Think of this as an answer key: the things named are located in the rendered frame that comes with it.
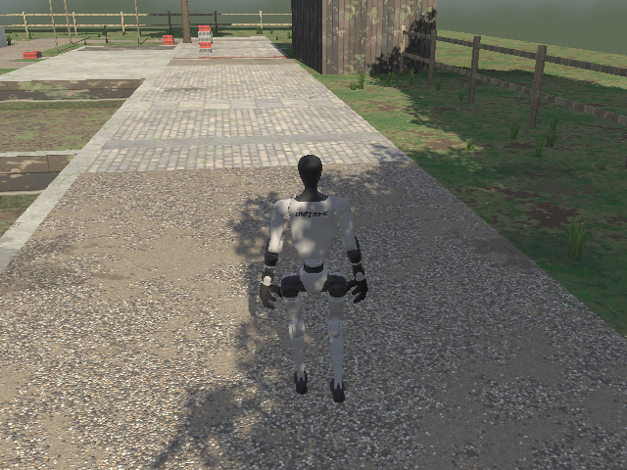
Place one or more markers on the robot right upper arm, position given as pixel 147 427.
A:
pixel 342 206

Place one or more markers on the robot head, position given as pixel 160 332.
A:
pixel 310 168

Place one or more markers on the right robot hand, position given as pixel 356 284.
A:
pixel 362 289

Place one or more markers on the robot left foot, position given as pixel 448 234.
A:
pixel 301 386

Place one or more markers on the left robot hand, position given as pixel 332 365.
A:
pixel 265 295

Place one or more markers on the left robot forearm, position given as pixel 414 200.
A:
pixel 269 266

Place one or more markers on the right robot forearm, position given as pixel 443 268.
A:
pixel 355 257

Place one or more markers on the robot left upper arm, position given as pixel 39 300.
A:
pixel 277 221

